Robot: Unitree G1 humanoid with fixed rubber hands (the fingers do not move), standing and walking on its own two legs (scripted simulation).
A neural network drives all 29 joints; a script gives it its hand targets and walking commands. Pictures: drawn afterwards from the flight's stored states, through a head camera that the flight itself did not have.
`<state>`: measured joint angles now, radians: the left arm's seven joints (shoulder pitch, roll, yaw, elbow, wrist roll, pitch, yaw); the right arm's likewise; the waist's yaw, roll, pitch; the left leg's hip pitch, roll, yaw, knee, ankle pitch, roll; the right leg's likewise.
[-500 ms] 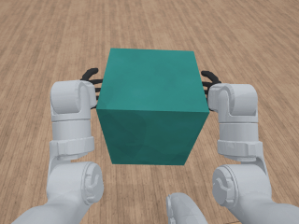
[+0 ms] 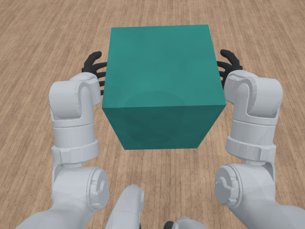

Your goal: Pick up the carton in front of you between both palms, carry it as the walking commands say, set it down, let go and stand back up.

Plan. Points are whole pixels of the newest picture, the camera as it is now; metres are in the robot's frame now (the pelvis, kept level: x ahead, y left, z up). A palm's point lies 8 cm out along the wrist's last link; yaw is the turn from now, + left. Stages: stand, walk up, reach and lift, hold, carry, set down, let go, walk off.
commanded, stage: carry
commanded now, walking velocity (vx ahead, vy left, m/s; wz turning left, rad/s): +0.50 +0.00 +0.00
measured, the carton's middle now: (160, 96) +0.41 +0.04 +0.08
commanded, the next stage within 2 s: none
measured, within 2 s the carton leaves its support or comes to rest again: neither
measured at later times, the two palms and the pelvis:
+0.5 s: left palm (130, 10) +0.71 +0.15 +0.13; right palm (227, 21) +0.67 -0.14 +0.13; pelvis +0.32 +0.04 +0.02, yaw -4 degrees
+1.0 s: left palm out of the picture +0.92 +0.10 +0.12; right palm out of the picture +0.91 -0.19 +0.11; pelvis +0.65 -0.04 +0.03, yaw -1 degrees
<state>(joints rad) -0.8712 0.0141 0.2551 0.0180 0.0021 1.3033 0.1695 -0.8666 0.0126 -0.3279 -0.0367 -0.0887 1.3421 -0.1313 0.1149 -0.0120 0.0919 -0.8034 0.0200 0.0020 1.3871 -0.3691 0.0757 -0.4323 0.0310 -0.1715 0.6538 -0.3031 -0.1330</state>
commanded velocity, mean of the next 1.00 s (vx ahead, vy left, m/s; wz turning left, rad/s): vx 0.50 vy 0.00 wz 0.00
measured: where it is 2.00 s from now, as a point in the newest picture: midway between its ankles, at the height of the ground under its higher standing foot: (172, 76)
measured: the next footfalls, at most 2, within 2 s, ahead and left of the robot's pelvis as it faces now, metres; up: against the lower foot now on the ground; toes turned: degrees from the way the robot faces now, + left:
left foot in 0.28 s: +0.40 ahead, +0.10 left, +0.00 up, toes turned +5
right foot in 0.78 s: +0.67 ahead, -0.12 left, +0.00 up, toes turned -12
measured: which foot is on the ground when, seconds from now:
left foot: up 0.00-0.26, down 0.28-0.80, up 0.82-1.00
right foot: down 0.00-0.28, up 0.30-0.76, down 0.78-1.00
